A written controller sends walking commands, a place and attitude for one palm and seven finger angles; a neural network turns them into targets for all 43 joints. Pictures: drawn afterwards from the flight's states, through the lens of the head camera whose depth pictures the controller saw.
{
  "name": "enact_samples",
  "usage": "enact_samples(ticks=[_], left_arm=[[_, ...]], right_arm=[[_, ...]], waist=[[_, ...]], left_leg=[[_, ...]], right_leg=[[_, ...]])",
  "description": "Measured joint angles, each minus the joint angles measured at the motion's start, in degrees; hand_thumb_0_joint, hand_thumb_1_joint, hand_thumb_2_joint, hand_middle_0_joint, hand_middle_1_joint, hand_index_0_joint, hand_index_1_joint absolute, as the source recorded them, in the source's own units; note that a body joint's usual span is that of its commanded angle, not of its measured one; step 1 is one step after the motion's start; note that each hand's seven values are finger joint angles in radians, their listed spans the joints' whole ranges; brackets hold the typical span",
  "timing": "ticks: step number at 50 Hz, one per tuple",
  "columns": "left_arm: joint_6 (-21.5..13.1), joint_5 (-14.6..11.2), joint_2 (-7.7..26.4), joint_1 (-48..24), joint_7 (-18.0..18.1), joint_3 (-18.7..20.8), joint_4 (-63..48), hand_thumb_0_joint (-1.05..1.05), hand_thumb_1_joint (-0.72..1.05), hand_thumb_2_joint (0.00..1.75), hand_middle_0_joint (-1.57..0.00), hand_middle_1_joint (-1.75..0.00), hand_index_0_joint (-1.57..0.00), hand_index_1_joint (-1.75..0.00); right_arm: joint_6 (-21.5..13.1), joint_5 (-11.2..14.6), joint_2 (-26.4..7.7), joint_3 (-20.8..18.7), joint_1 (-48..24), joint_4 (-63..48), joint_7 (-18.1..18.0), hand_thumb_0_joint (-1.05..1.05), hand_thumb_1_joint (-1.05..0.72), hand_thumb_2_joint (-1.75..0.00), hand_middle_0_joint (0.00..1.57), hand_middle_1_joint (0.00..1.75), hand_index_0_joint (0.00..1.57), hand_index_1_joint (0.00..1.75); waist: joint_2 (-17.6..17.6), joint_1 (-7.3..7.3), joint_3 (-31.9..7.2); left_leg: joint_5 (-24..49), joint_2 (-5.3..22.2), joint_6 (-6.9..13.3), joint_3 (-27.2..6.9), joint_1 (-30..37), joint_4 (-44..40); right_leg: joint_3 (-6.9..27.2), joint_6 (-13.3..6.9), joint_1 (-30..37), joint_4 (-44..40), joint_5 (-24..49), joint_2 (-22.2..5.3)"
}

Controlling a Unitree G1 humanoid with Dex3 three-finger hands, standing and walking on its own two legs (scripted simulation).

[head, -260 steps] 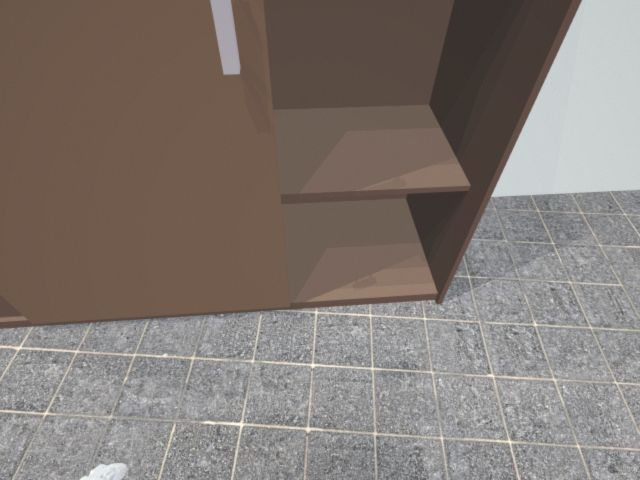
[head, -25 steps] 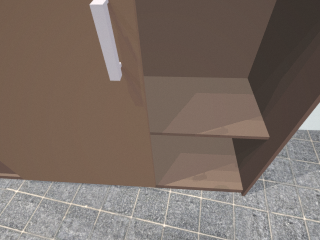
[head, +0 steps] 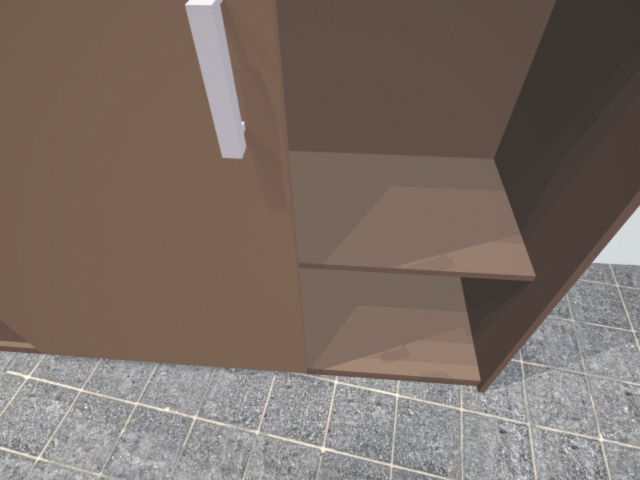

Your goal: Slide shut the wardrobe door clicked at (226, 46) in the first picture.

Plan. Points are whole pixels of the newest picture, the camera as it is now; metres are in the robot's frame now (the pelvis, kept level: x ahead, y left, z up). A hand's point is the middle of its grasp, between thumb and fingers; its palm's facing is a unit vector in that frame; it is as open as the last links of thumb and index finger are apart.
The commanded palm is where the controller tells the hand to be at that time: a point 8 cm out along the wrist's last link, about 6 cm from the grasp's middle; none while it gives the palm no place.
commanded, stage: look again from close up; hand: left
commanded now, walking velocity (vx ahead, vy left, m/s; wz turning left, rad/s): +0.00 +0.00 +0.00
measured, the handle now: (225, 79) +0.52 +0.16 +0.25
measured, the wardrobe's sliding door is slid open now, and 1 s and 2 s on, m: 0.54 0.54 0.54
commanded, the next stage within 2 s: raise the hand with hooked fingers in 0.16 s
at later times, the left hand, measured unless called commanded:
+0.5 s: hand (176, 404) +0.20 +0.18 +0.02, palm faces +0.15 -0.99 -0.05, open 7.6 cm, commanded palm +0.11 +0.23 -0.02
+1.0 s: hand (122, 392) +0.19 +0.22 +0.07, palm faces -0.02 -1.00 -0.09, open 10.5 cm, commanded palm +0.15 +0.28 +0.09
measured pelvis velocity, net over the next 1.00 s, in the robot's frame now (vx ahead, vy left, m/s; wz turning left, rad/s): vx -0.02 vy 0.03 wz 0.04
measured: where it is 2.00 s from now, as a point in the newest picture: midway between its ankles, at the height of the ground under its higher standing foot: outside the picture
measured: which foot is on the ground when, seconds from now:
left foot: down 0.00-1.00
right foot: down 0.00-1.00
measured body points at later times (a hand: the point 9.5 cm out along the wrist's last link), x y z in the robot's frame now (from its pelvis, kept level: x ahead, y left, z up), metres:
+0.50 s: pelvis -0.02 +0.01 -0.02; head -0.02 +0.00 +0.43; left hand +0.18 +0.24 +0.03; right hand +0.11 -0.26 -0.11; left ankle -0.04 +0.14 -0.74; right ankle +0.03 -0.10 -0.74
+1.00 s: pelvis -0.02 +0.03 -0.03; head -0.02 +0.02 +0.42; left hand +0.19 +0.28 +0.08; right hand +0.17 -0.15 -0.10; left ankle -0.04 +0.14 -0.74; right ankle +0.02 -0.10 -0.74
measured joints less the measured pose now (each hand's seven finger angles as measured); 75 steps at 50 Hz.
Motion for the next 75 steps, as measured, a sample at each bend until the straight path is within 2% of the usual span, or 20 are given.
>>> enact_samples(ticks=[14,15,16,19,22,24,27,29,32,36,39,42,45,48,51,54,59,64,70,75], left_arm=[[-0.34,0.09,0.03,-0.02,0.55,0.06,-0.25,0.01,0.91,0.90,-0.20,-0.30,-0.20,-0.29],[3.44,-2.31,0.50,2.78,1.05,-0.21,-8.85,0.02,0.92,0.90,-0.20,-0.30,-0.20,-0.29],[7.25,-4.60,1.50,6.32,1.75,0.60,-20.65,0.03,0.94,0.90,-0.21,-0.30,-0.21,-0.30],[3.33,-8.21,3.45,11.92,5.00,1.16,-44.28,0.05,0.95,0.89,-0.21,-0.31,-0.21,-0.31],[-3.20,-9.66,3.53,10.03,3.99,2.15,-58.02,0.05,0.90,0.87,-0.20,-0.33,-0.20,-0.33],[-10.36,-10.82,2.82,6.98,0.11,3.51,-61.90,0.04,0.86,0.86,-0.20,-0.35,-0.20,-0.35],[-21.50,-12.80,1.42,4.54,-9.63,5.08,-63.64,0.02,0.79,0.84,-0.20,-0.39,-0.21,-0.39],[-24.59,-12.83,1.34,5.56,-15.00,5.32,-64.74,0.02,0.74,0.82,-0.21,-0.41,-0.21,-0.41],[-21.46,-13.17,1.95,9.68,-17.66,4.99,-67.36,0.01,0.67,0.79,-0.22,-0.46,-0.22,-0.45],[-17.27,-12.57,3.03,15.22,-14.19,5.86,-71.29,0.01,0.56,0.75,-0.23,-0.51,-0.23,-0.51],[-18.57,-12.69,4.23,15.36,-12.45,7.19,-74.08,0.01,0.49,0.72,-0.24,-0.56,-0.24,-0.56],[-19.66,-13.53,5.05,11.67,-14.05,7.51,-75.75,0.01,0.42,0.69,-0.24,-0.60,-0.24,-0.60],[-16.69,-14.06,6.42,6.67,-17.19,7.77,-75.95,0.01,0.35,0.67,-0.24,-0.65,-0.24,-0.65],[-10.65,-14.98,8.07,3.30,-19.17,9.15,-75.11,0.01,0.28,0.63,-0.25,-0.69,-0.25,-0.69],[-5.40,-16.54,9.42,2.44,-19.33,11.85,-75.01,0.01,0.21,0.60,-0.25,-0.74,-0.25,-0.74],[-3.13,-17.94,10.26,2.75,-18.76,14.78,-76.26,0.01,0.14,0.57,-0.26,-0.78,-0.26,-0.78],[-2.31,-19.14,10.76,2.26,-18.95,17.73,-78.47,0.00,0.02,0.53,-0.27,-0.86,-0.27,-0.86],[0.29,-19.29,11.98,-0.70,-20.10,18.96,-78.47,0.00,-0.09,0.47,-0.27,-0.93,-0.28,-0.93],[4.00,-20.12,14.44,-6.75,-21.49,21.95,-76.57,0.00,-0.24,0.41,-0.29,-1.02,-0.29,-1.02],[8.06,-20.87,16.49,-12.75,-23.48,24.73,-74.40,0.00,-0.35,0.36,-0.30,-1.10,-0.30,-1.10]], right_arm=[[0.15,0.10,0.21,-0.27,0.15,-0.08,0.08,0.00,-0.91,-0.90,0.19,0.30,0.20,0.29],[-0.29,0.82,-0.13,0.07,0.49,-2.43,-0.07,0.00,-0.91,-0.90,0.19,0.30,0.20,0.29],[-2.54,1.42,-0.60,0.55,1.12,-4.81,-1.17,0.00,-0.91,-0.90,0.20,0.30,0.20,0.30],[-10.71,3.25,-3.70,-0.72,3.00,-10.63,-3.65,0.03,-0.93,-0.90,0.20,0.30,0.20,0.30],[-16.25,3.09,-7.18,-2.47,1.56,-16.69,-4.20,0.03,-0.93,-0.90,0.20,0.30,0.20,0.30],[-18.19,2.48,-8.49,-3.85,-0.88,-20.56,-3.30,0.03,-0.93,-0.90,0.20,0.30,0.20,0.30],[-18.39,2.06,-8.96,-5.67,-5.37,-26.67,-0.55,0.02,-0.92,-0.90,0.20,0.30,0.20,0.29],[-17.30,2.18,-8.98,-6.33,-7.79,-30.99,0.70,0.02,-0.92,-0.90,0.19,0.30,0.20,0.29],[-14.86,2.58,-8.83,-6.48,-9.98,-36.65,0.64,0.01,-0.91,-0.90,0.19,0.30,0.20,0.29],[-13.13,2.26,-8.08,-5.35,-10.04,-40.71,-0.21,0.01,-0.91,-0.90,0.19,0.30,0.20,0.29],[-13.50,2.01,-7.21,-3.09,-9.23,-40.16,-0.48,0.01,-0.91,-0.90,0.19,0.30,0.20,0.29],[-14.30,2.29,-6.05,-0.17,-8.54,-37.43,-0.61,0.01,-0.90,-0.90,0.19,0.30,0.20,0.30],[-14.46,2.80,-4.36,2.48,-7.58,-34.36,-0.87,0.01,-0.90,-0.90,0.20,0.30,0.20,0.30],[-14.23,3.16,-2.98,4.14,-6.11,-32.23,-1.21,0.01,-0.90,-0.90,0.20,0.30,0.21,0.30],[-14.42,3.24,-2.66,4.62,-4.27,-31.14,-1.45,0.01,-0.90,-0.90,0.20,0.30,0.21,0.30],[-15.35,3.35,-3.68,4.13,-2.55,-30.60,-1.50,0.01,-0.90,-0.90,0.20,0.30,0.21,0.30],[-17.20,3.85,-6.86,2.37,-1.33,-29.31,-1.91,0.01,-0.90,-0.90,0.20,0.30,0.20,0.30],[-18.38,4.38,-9.15,1.12,-2.40,-28.45,-3.06,0.01,-0.90,-0.90,0.20,0.30,0.20,0.30],[-18.82,4.69,-9.34,1.45,-5.15,-28.73,-3.88,0.01,-0.90,-0.90,0.20,0.30,0.20,0.30],[-17.74,4.97,-8.55,2.82,-7.11,-29.31,-3.83,0.01,-0.90,-0.90,0.20,0.30,0.20,0.30]], waist=[[0.06,0.05,-0.02],[0.05,0.17,0.66],[-0.21,0.47,1.31],[0.37,-0.24,-0.04],[1.21,-1.76,-2.47],[0.71,-2.07,-4.46],[-1.02,-2.26,-6.12],[-2.02,-2.05,-6.49],[-2.97,-0.82,-6.25],[-2.89,1.49,-5.83],[-2.15,2.95,-5.29],[-0.83,3.69,-4.49],[0.29,3.41,-4.22],[1.12,2.18,-4.31],[1.40,0.87,-4.67],[1.45,0.31,-4.74],[1.30,0.97,-4.52],[1.08,2.00,-4.09],[1.22,2.89,-3.81],[1.90,3.67,-3.77]], left_leg=[[-0.62,0.21,0.16,0.10,-0.67,1.65],[-1.26,0.44,0.14,0.34,-1.00,2.69],[-1.64,0.43,0.16,0.73,-1.01,3.36],[-2.44,-0.30,0.56,0.22,-3.11,5.76],[-3.48,-1.15,1.13,-0.58,-7.18,9.42],[-4.58,-1.38,1.29,-0.20,-10.74,12.54],[-6.99,-1.02,1.24,0.71,-15.57,18.07],[-8.58,-0.72,1.20,1.11,-17.72,21.19],[-10.00,-0.59,1.37,1.17,-19.27,23.92],[-10.86,-0.56,1.64,-0.33,-20.38,25.75],[-11.22,-0.53,1.65,-2.13,-21.08,26.99],[-11.32,-0.52,1.73,-3.49,-20.88,27.48],[-10.78,-0.58,1.84,-3.75,-19.53,26.19],[-9.72,-0.67,2.06,-3.09,-16.94,23.25],[-8.45,-0.80,2.24,-2.05,-14.03,19.66],[-7.35,-0.87,2.29,-1.35,-11.36,16.52],[-5.97,-1.00,2.37,-1.04,-7.88,12.79],[-4.60,-1.20,2.34,-1.16,-4.73,9.66],[-2.96,-1.14,2.00,-1.37,-1.37,6.31],[-1.74,-0.97,1.67,-1.54,0.53,4.16]], right_leg=[[-0.06,0.15,-0.05,0.34,-0.06,0.09],[0.15,0.20,-0.42,0.99,-0.10,0.28],[0.56,0.20,-0.77,1.98,-0.38,0.27],[0.26,0.46,-2.57,4.51,-1.62,-0.67],[-0.28,0.98,-5.96,7.51,-2.71,-1.79],[0.29,1.10,-9.76,10.63,-3.65,-2.12],[1.42,0.96,-15.00,15.81,-5.32,-1.93],[1.93,0.94,-17.34,18.68,-6.44,-1.74],[2.13,1.13,-18.84,21.12,-7.59,-1.73],[0.70,1.20,-18.69,21.63,-8.19,-1.91],[-1.07,1.23,-17.89,21.29,-8.32,-2.04],[-2.42,1.40,-16.46,20.35,-8.07,-2.07],[-2.75,1.65,-14.70,18.48,-7.30,-2.02],[-2.21,1.88,-12.43,15.76,-6.17,-1.93],[-1.32,2.05,-10.22,12.91,-5.03,-1.83],[-0.73,2.18,-7.99,10.28,-4.03,-1.71],[-0.57,2.35,-4.65,6.79,-2.75,-1.61],[-0.78,2.33,-1.55,4.05,-1.71,-1.66],[-1.10,1.99,1.64,1.31,-0.56,-1.44],[-1.34,1.63,3.41,-0.41,0.31,-1.18]])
